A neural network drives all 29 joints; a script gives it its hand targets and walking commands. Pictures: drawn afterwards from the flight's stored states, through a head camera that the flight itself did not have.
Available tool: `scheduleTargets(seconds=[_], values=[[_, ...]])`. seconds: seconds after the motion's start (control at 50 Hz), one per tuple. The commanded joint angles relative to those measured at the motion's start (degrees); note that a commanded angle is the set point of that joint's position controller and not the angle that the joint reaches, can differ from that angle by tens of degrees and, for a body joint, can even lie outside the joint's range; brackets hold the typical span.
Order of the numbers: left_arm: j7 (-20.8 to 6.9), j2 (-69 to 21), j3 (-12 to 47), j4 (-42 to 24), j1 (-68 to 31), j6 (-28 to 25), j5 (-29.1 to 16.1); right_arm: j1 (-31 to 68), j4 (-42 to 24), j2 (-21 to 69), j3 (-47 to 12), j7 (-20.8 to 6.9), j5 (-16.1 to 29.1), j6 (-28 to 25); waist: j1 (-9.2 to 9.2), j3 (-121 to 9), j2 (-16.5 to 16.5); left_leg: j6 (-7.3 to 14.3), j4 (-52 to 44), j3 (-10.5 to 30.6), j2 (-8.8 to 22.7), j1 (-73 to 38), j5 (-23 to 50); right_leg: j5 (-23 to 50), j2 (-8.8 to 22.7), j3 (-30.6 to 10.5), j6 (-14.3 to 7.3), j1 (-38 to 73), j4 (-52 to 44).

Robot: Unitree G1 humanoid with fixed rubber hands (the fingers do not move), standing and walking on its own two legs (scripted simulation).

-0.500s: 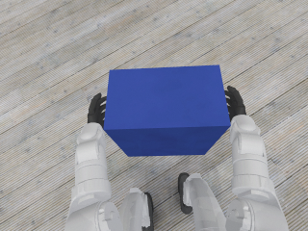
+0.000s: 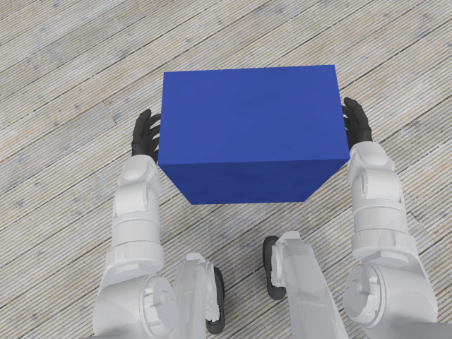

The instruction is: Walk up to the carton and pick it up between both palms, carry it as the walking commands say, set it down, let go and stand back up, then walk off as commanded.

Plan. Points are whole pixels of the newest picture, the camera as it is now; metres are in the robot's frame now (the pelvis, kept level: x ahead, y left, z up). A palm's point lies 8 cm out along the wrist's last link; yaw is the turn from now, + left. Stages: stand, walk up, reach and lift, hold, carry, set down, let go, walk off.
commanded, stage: set down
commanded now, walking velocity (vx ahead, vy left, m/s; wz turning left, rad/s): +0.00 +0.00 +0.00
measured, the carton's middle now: (247, 149) +0.45 -0.06 -0.16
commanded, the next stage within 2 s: none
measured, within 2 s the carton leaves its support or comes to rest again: neither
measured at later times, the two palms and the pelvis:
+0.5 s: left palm (162, 156) +0.46 +0.12 -0.16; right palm (340, 146) +0.43 -0.25 -0.16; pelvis -0.02 +0.00 -0.08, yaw +1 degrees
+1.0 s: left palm (174, 158) +0.48 +0.11 -0.24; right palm (326, 149) +0.45 -0.25 -0.26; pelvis -0.04 -0.01 -0.14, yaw +2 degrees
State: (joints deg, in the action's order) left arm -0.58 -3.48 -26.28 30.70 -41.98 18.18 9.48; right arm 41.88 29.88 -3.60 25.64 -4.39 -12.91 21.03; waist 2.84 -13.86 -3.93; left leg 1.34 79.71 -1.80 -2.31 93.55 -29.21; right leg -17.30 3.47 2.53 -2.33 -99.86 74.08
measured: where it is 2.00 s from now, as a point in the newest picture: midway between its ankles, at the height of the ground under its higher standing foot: (245, 295)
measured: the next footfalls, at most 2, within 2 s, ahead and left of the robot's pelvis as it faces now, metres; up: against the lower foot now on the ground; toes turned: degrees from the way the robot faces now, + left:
none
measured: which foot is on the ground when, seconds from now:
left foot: down 0.00-1.00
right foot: down 0.00-1.00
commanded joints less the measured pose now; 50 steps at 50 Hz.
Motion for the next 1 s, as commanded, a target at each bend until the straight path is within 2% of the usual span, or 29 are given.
scheduleTargets(seconds=[0.0, 0.26, 0.56, 0.98], values=[[-15.5, -48.1, 32.7, 1.4, -33.0, -0.5, -8.5, 29.8, 1.2, 46.9, -31.6, -16.1, 9.6, -1.2, 2.57, -47.9, 2.8, -1.0, -8.2, 2.5, -7.4, -5.7, 11.5, 13.5, -8.7, -3.1, 0.7, 44.1, 0.0], [-13.7, -47.2, 32.7, 2.5, -40.5, 0.0, -10.2, 37.7, 2.8, 44.3, -30.6, -15.7, 11.5, -0.9, 3.26, -51.6, 2.5, -1.0, -0.7, 1.5, -7.8, 0.2, 8.0, 10.2, -8.6, -1.9, 0.8, 36.0, 7.4], [-13.5, -44.4, 30.8, 4.7, -47.6, -0.2, -11.7, 45.1, 3.9, 41.9, -29.8, -13.9, 12.7, -1.2, 3.53, -52.7, 3.8, -0.8, 6.9, -0.4, -8.2, 10.5, 4.4, 8.9, -7.9, -2.2, 1.1, 32.7, 13.9], [-12.0, -41.3, 31.5, 5.2, -55.1, -1.3, -14.2, 53.5, 4.5, 36.8, -30.7, -12.3, 15.8, -3.0, 3.83, -53.9, 4.2, -0.7, 17.2, -1.7, -7.7, 19.3, 4.2, 10.4, -6.6, -2.5, 1.0, 28.3, 23.6]])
